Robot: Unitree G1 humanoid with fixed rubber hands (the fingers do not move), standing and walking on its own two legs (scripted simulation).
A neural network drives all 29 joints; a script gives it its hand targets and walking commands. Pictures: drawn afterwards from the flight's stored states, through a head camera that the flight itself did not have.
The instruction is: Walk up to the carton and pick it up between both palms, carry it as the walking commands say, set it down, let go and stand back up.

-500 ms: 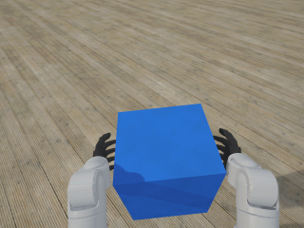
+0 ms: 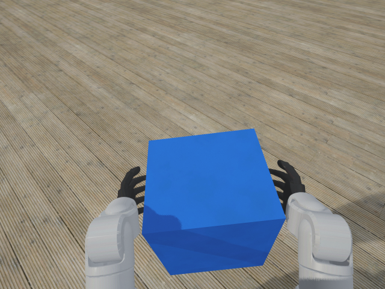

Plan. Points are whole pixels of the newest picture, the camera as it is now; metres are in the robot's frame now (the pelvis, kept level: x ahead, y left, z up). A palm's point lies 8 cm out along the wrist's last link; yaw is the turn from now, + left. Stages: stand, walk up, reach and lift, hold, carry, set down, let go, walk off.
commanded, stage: carry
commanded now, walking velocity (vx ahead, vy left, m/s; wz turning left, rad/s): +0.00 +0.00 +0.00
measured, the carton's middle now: (209, 207) +0.30 +0.00 +0.02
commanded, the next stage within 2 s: none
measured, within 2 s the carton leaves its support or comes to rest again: neither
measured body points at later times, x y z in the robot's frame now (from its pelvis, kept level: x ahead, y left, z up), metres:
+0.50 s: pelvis +0.07 -0.03 +0.01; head +0.04 -0.03 +0.46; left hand +0.33 +0.14 +0.11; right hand +0.35 -0.17 +0.11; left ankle +0.08 +0.06 -0.73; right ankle +0.06 -0.13 -0.73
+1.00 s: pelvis +0.07 -0.03 +0.01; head +0.04 -0.03 +0.46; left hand +0.33 +0.14 +0.10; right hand +0.35 -0.17 +0.11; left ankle +0.08 +0.06 -0.73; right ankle +0.06 -0.13 -0.73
